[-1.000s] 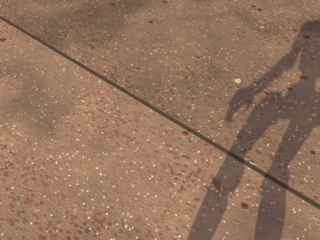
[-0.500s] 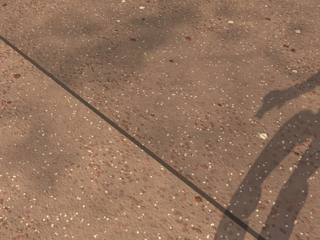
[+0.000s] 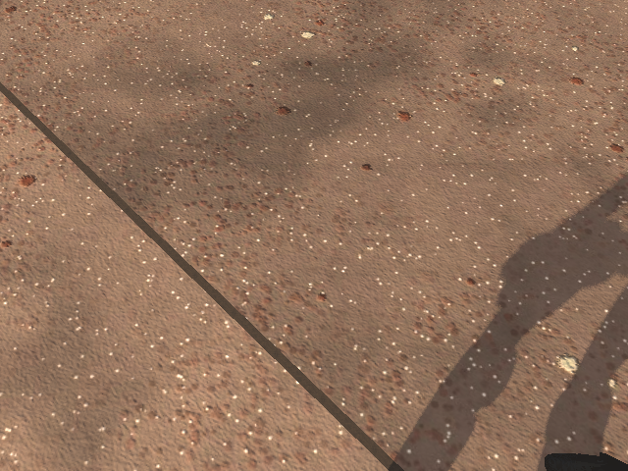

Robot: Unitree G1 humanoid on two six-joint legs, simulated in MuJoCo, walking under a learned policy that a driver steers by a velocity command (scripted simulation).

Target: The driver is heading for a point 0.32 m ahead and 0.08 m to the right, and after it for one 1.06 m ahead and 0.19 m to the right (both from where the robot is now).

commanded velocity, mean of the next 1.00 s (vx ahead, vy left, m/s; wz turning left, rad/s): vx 0.50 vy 0.00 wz -0.22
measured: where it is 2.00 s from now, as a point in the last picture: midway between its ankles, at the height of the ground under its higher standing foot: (403, 270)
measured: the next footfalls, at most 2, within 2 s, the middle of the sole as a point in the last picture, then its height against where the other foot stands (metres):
right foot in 0.46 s outside the picture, level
left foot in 1.00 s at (360, 343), level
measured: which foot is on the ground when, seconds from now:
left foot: down 0.00-0.48, up 0.50-0.98, down 1.00-1.00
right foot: up 0.00-0.44, down 0.46-1.00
